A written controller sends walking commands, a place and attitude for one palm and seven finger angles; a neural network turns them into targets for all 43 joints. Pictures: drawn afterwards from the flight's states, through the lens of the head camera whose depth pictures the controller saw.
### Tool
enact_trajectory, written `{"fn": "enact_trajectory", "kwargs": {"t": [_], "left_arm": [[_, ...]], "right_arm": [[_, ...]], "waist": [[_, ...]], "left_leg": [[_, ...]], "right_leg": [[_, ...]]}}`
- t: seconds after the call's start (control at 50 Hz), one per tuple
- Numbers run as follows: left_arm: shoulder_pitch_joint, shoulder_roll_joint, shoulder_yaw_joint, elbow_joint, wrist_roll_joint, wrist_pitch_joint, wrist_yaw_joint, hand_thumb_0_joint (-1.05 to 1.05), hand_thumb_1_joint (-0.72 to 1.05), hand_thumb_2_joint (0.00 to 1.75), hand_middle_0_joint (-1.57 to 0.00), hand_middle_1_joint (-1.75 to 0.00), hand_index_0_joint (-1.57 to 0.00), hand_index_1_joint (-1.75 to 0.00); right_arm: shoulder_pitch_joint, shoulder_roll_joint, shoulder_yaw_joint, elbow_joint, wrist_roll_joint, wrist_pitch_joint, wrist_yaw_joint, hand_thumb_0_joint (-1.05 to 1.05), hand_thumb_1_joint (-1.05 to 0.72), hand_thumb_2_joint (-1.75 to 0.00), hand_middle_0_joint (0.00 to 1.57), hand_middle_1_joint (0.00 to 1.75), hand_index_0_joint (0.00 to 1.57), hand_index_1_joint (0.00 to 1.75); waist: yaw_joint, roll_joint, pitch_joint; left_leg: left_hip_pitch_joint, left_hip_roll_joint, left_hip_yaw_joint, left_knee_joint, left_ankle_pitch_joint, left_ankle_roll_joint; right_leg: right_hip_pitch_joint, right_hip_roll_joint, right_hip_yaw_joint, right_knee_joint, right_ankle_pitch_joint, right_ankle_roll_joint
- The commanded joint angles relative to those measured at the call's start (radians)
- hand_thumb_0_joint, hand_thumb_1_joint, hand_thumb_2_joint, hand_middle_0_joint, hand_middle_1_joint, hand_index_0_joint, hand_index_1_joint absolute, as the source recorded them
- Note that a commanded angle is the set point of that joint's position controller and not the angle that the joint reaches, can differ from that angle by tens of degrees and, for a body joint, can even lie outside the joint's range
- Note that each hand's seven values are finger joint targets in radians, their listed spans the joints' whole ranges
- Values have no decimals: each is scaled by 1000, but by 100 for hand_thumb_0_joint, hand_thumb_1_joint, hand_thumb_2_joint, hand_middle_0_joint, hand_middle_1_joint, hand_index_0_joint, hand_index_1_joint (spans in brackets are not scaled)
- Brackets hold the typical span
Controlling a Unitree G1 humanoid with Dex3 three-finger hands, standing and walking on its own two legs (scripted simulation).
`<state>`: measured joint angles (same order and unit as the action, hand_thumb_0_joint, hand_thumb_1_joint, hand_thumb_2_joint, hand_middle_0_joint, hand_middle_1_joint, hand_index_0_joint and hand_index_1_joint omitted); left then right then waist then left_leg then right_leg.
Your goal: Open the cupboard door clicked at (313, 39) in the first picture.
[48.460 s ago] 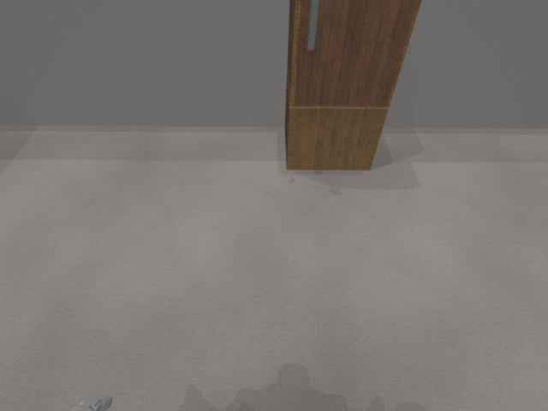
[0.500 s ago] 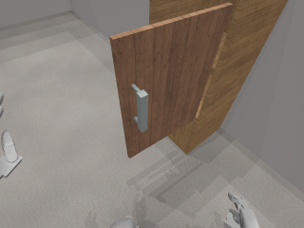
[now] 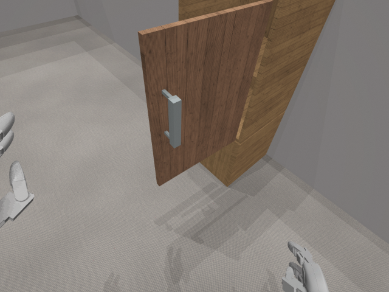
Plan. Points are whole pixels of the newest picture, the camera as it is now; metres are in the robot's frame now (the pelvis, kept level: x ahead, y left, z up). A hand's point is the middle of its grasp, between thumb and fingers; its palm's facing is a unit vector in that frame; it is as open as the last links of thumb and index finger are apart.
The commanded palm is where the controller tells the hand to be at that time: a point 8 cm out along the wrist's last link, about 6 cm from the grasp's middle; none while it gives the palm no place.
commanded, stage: stop stepping back and stand still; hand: left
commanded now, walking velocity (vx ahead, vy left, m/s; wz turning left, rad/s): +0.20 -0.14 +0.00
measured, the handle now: (170, 119) +0.55 +0.10 +0.02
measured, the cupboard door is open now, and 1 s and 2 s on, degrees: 86 86 86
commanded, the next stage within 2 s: let the arm hang, fingers relaxed in 1.08 s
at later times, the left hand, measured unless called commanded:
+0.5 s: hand (23, 233) +0.16 +0.24 +0.17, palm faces +0.43 -0.79 -0.43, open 7.4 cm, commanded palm +0.10 +0.28 +0.19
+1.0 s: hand out of the picture +0.15 +0.28 +0.16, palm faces +0.41 -0.79 -0.46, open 7.4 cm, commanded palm +0.09 +0.32 +0.19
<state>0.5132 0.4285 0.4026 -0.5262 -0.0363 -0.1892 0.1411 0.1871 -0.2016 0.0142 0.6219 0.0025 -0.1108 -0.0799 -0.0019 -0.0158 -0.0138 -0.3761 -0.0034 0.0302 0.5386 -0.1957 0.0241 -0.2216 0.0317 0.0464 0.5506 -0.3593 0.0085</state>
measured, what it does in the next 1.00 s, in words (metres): steps on the spot: left foot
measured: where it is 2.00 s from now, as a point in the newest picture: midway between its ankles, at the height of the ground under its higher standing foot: outside the picture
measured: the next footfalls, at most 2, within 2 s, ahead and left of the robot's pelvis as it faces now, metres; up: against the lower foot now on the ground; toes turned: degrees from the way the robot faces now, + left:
left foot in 0.46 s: +0.01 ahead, +0.12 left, +0.00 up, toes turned +2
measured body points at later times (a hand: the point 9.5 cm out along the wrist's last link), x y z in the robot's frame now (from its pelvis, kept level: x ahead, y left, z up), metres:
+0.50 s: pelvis -0.04 -0.02 +0.01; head -0.05 -0.02 +0.46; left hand +0.13 +0.28 +0.19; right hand +0.07 -0.28 -0.09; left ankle -0.03 +0.12 -0.73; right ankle -0.06 -0.10 -0.73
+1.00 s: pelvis -0.06 +0.02 +0.01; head -0.04 +0.02 +0.46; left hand +0.12 +0.32 +0.19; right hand +0.11 -0.21 -0.07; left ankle -0.03 +0.12 -0.73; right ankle -0.06 -0.10 -0.73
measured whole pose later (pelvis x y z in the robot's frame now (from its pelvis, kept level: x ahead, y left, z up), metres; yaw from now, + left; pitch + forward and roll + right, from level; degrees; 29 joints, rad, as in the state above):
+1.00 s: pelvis -0.06 +0.02 +0.01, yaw +0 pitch +0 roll -1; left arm 0.54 0.38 0.38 -0.44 -0.03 -0.18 0.15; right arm 0.20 -0.19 0.03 0.62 0.00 -0.12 -0.07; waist 0.01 0.01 0.02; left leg -0.24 0.00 0.05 0.43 -0.19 0.02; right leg -0.19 0.01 -0.03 0.40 -0.21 0.00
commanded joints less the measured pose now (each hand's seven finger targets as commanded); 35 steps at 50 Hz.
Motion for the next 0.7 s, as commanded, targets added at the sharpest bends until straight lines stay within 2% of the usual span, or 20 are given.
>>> {"fn": "enact_trajectory", "kwargs": {"t": [0.0, 0.02, 0.06, 0.1, 0.14, 0.16, 0.18, 0.2, 0.22, 0.24, 0.26, 0.3, 0.36, 0.4, 0.42, 0.46, 0.48, 0.52, 0.56, 0.68], "left_arm": [[14, 201, 175, -199, -22, -57, 28, 0, 90, 90, -20, -30, -20, -30], [20, 219, 193, -231, -22, -62, 26, 0, 90, 90, -20, -30, -20, -30], [74, 173, 163, -247, -8, -64, 33, 0, 90, 90, -20, -30, -20, -30], [119, 149, 145, -205, -5, -45, 39, 0, 90, 90, -20, -30, -20, -30], [111, 160, 143, -189, 1, -45, 39, 0, 90, 90, -20, -30, -20, -30], [99, 174, 154, -171, 3, -45, 39, 0, 90, 90, -20, -30, -20, -30], [70, 187, 160, -165, 1, -48, 39, 0, 90, 90, -20, -30, -20, -30], [46, 197, 164, -155, -2, -45, 40, 0, 90, 90, -20, -30, -20, -30], [20, 201, 167, -151, -5, -38, 44, 0, 90, 90, -20, -30, -20, -30], [10, 164, 132, -106, -2, -38, 44, 0, 90, 90, -20, -30, -20, -30], [-21, 152, 119, -68, 1, -45, 43, 0, 90, 90, -20, -30, -20, -30], [-84, 162, 112, -33, 14, -63, 42, 0, 90, 90, -20, -30, -20, -30], [-89, 160, 105, -36, 20, -73, 45, 0, 90, 90, -20, -30, -20, -30], [-68, 163, 112, -76, 16, -79, 45, 0, 90, 90, -20, -30, -20, -30], [-41, 171, 125, -88, 13, -82, 44, 0, 90, 90, -20, -30, -20, -30], [-21, 174, 134, -113, 6, -91, 37, 0, 90, 90, -20, -30, -20, -30], [2, 189, 154, -116, 13, -92, 35, 0, 90, 90, -20, -30, -20, -30], [7, 178, 149, -128, 11, -95, 30, 0, 90, 90, -20, -30, -20, -30], [26, 159, 141, -105, 7, -94, 30, 0, 90, 90, -20, -30, -20, -30], [26, 141, 123, -104, -2, -81, 24, 0, 90, 90, -20, -30, -20, -30]], "right_arm": [[-48, -120, -56, -154, -6, -89, -11, 0, -90, -90, 20, 30, 20, 30], [-54, -119, -53, -148, -20, -100, -9, 0, -90, -90, 20, 30, 20, 30], [-47, -110, -46, -151, -18, -103, 3, 0, -90, -90, 20, 30, 20, 30], [-61, -124, -46, -158, -12, -90, 4, 0, -90, -90, 20, 30, 20, 30], [-69, -126, -49, -165, -10, -76, -3, 0, -90, -90, 20, 30, 20, 30], [-64, -124, -52, -162, -15, -65, -5, 0, -90, -90, 20, 30, 20, 30], [-54, -124, -59, -156, -22, -55, -5, 0, -90, -90, 20, 30, 20, 30], [-47, -127, -68, -144, -16, -50, -4, 0, -90, -90, 20, 30, 20, 30], [-46, -133, -73, -128, -14, -46, -4, 0, -90, -90, 20, 30, 20, 30], [-25, -129, -69, -113, -13, -43, -3, 0, -90, -90, 20, 30, 20, 30], [-17, -130, -60, -104, -12, -47, -2, 0, -90, -90, 20, 30, 20, 30], [-42, -118, -51, -97, -8, -58, -10, 0, -90, -90, 20, 30, 20, 30], [-48, -119, -54, -95, -8, -77, -18, 0, -90, -90, 20, 30, 20, 30], [-45, -125, -57, -100, -8, -81, -11, 0, -90, -90, 20, 30, 20, 30], [-50, -132, -64, -106, -6, -81, -12, 0, -90, -90, 20, 30, 20, 30], [-54, -142, -69, -126, 1, -75, -2, 0, -90, -90, 20, 30, 20, 30], [-46, -127, -59, -120, -2, -72, 0, 0, -90, -90, 20, 30, 20, 30], [-48, -129, -59, -125, -3, -71, 2, 0, -90, -90, 20, 30, 20, 30], [-38, -128, -57, -130, 1, -70, 4, 0, -90, -90, 20, 30, 20, 30], [-47, -131, -52, -146, 1, -68, 3, 0, -90, -90, 20, 30, 20, 30]], "waist": [[-5, 263, -150], [1, 298, -134], [-3, 217, -107], [-6, 214, -57], [-13, 197, -40], [-17, 141, -37], [-24, 54, -47], [-14, -79, -52], [-5, -142, -19], [-18, -144, 15], [-26, -91, 21], [-17, -64, 32], [0, -64, 25], [3, -34, 14], [8, -9, -8], [10, -19, -31], [1, 48, -41], [1, 90, -46], [0, 64, -64], [0, 82, -72]], "left_leg": [[295, 250, -338, -322, 133, 39], [221, 262, -370, -384, -64, 39], [114, 243, -286, -411, -275, 60], [-32, 194, -188, -420, -393, 35], [-80, 124, -106, -337, -380, -4], [-52, 83, -64, -227, -308, -19], [9, 47, -38, -73, -216, -30], [36, 18, -30, 119, -164, -37], [-5, 12, -35, 270, -159, -37], [-65, 21, -52, 361, -155, -34], [-97, 38, -58, 350, -156, -29], [-49, 43, -22, 226, -134, -18], [55, 25, 20, 29, -120, 4], [133, 31, 6, -89, -68, 18], [162, 51, -8, -108, 0, 21], [160, 79, -34, -94, 133, 14], [167, 69, -20, -93, 154, 13], [173, 78, -32, -102, 192, 6], [170, 96, -55, -122, 218, 6], [152, 106, -72, -173, 139, 2]], "right_leg": [[-128, 23, -30, 119, -116, 9], [-94, 7, -5, 179, -131, 4], [-11, -2, -26, 133, -89, -5], [119, 21, -99, -2, -50, -11], [179, 11, -106, -145, -7, -27], [134, -32, -45, -225, -25, -50], [42, -117, 76, -293, -84, -96], [-87, -232, 275, -382, -274, -142], [-149, -310, 376, -422, -341, -186], [-134, -320, 356, -402, -283, -193], [-93, -304, 292, -357, -180, -175], [-75, -264, 199, -314, -50, -141], [-42, -251, 185, -283, -8, -118], [-22, -206, 149, -237, 81, -73], [9, -179, 120, -209, 179, -48], [65, -150, 101, -177, 335, -12], [58, -143, 74, -165, 365, -25], [57, -115, 48, -145, 374, -23], [76, -89, 22, -127, 360, -18], [77, -58, -1, -136, 299, -5]]}}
